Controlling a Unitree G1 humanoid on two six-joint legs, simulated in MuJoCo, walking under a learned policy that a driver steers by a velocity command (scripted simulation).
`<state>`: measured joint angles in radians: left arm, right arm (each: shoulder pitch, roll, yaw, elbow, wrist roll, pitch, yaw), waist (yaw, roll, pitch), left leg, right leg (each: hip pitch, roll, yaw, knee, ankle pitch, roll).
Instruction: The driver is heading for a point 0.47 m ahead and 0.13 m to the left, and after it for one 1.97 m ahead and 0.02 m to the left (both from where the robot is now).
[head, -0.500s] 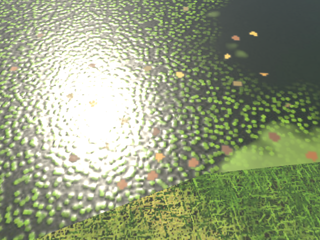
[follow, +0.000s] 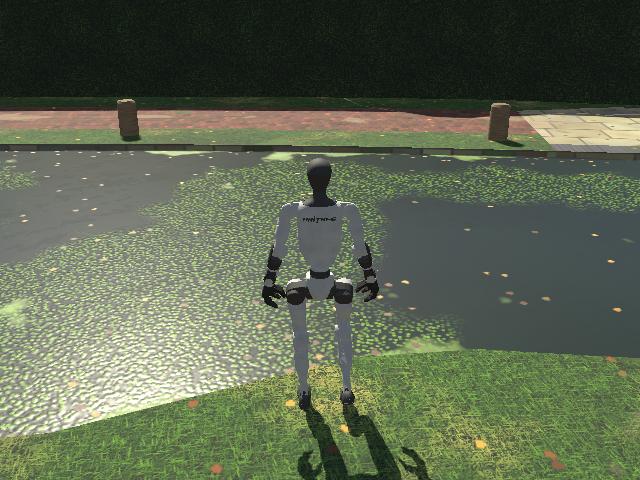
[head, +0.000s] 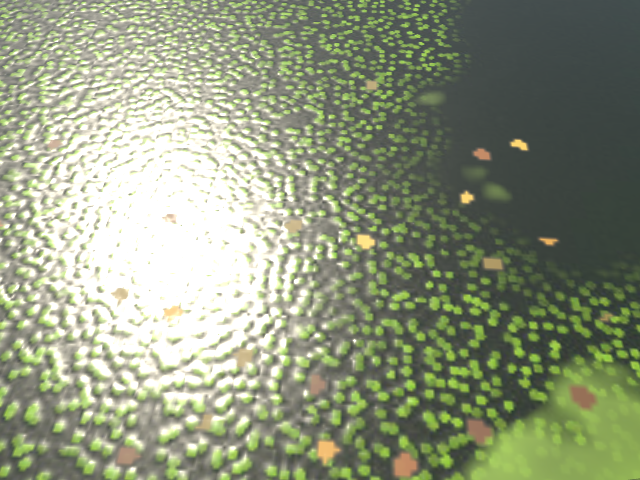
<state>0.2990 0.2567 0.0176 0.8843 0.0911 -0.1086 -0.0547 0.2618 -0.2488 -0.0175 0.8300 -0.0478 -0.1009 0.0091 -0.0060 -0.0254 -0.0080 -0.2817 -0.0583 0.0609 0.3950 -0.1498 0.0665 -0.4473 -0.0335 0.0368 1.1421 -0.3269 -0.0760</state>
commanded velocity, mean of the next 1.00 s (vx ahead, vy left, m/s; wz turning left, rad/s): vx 0.43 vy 0.00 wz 0.31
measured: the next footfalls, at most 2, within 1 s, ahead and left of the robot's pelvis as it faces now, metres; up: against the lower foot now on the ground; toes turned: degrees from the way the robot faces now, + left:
right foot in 0.34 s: +0.36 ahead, -0.14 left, +0.00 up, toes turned +0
left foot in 0.84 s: +0.62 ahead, +0.15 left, -0.09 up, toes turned +22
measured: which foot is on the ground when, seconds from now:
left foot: down 0.00-0.34, up 0.36-0.82, down 0.84-1.00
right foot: up 0.00-0.32, down 0.34-0.84, up 0.86-1.00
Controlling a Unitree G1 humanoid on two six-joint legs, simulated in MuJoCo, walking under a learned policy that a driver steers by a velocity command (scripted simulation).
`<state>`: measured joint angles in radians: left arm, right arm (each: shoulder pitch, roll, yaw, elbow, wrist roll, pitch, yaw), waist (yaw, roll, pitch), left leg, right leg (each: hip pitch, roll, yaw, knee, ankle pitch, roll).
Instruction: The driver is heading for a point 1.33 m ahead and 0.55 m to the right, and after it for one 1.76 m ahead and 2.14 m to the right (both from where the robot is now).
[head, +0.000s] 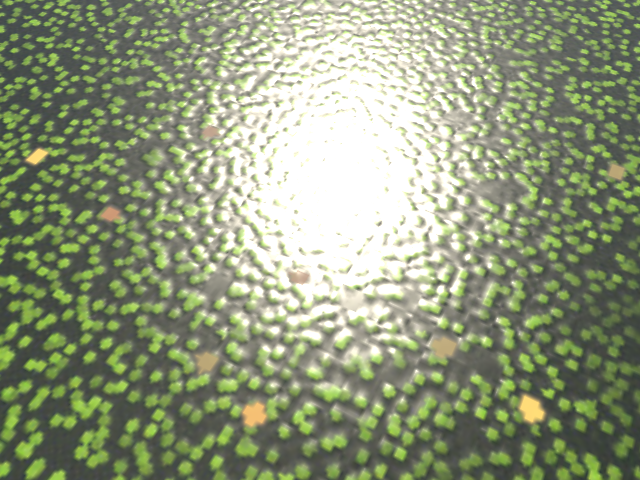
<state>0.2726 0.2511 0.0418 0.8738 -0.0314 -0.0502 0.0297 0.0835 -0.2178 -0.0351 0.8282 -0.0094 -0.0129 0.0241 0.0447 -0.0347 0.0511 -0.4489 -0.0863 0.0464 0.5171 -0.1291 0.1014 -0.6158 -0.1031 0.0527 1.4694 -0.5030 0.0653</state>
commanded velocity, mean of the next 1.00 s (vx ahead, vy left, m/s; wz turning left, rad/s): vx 0.38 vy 0.00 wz -0.38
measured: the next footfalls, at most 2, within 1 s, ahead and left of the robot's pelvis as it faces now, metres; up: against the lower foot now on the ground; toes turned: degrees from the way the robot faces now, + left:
right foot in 0.32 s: +0.10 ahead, -0.16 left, +0.00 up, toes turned -13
left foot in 0.76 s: +0.47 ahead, -0.06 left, +0.00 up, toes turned -28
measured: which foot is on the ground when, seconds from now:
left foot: down 0.00-0.32, up 0.34-0.74, down 0.76-1.00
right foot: up 0.00-0.30, down 0.32-0.76, up 0.78-1.00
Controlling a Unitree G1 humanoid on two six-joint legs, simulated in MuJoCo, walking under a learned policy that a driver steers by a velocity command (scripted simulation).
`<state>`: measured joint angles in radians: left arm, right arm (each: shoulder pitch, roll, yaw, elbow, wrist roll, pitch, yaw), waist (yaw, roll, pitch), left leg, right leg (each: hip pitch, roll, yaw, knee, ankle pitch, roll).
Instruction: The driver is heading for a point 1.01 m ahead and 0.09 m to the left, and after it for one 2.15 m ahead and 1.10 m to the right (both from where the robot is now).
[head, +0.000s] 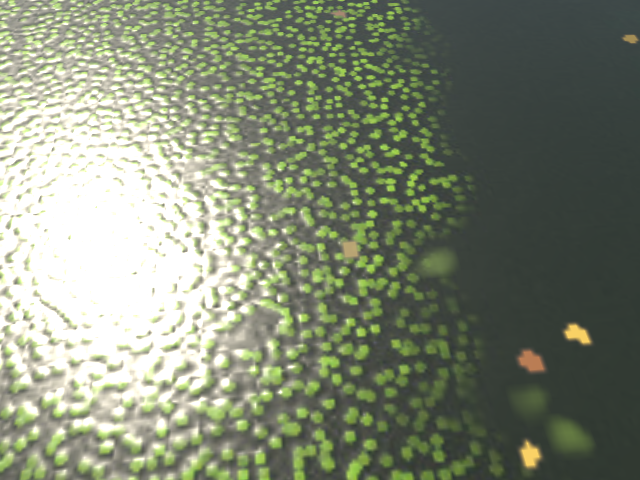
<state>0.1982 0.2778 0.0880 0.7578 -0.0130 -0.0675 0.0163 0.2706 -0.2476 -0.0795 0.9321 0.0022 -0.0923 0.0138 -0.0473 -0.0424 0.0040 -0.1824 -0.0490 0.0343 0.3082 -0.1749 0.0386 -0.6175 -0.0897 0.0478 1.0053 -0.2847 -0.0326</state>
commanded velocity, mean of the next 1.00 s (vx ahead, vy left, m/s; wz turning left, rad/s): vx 0.50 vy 0.00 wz -0.05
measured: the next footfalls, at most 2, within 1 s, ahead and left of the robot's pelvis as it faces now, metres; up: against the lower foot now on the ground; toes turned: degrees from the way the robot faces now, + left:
right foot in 0.22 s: +0.30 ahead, -0.16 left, +0.00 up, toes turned -3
left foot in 0.76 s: +0.59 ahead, +0.08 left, +0.00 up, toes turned +1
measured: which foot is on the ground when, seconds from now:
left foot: down 0.00-0.24, up 0.26-0.74, down 0.76-1.00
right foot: up 0.00-0.20, down 0.22-0.76, up 0.78-1.00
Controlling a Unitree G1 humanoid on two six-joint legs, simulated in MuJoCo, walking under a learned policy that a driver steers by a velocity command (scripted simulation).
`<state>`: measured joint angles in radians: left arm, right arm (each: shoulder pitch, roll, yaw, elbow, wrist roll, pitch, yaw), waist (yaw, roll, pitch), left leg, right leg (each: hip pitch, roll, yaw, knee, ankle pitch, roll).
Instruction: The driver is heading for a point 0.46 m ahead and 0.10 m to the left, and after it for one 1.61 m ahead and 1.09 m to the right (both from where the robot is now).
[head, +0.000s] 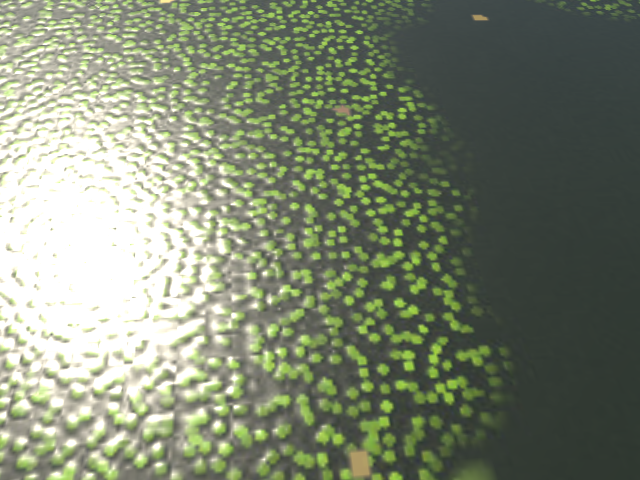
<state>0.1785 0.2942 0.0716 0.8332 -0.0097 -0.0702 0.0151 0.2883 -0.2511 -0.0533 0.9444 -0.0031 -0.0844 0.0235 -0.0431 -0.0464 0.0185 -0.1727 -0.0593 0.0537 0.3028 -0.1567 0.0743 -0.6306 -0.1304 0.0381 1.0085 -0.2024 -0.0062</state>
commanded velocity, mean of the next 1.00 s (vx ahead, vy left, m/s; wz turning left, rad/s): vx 0.35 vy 0.00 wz -0.04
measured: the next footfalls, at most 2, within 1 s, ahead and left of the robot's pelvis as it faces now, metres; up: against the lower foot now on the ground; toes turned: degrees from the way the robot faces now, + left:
right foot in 0.30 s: +0.35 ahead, -0.16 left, +0.00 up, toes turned -2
left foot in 0.76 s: +0.57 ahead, +0.09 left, +0.00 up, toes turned +3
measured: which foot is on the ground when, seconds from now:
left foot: down 0.00-0.32, up 0.34-0.74, down 0.76-1.00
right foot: up 0.00-0.28, down 0.30-0.76, up 0.78-1.00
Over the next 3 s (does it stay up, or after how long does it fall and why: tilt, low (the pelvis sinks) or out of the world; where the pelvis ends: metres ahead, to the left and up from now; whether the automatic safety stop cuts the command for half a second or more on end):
stays up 0.51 -0.16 -0.01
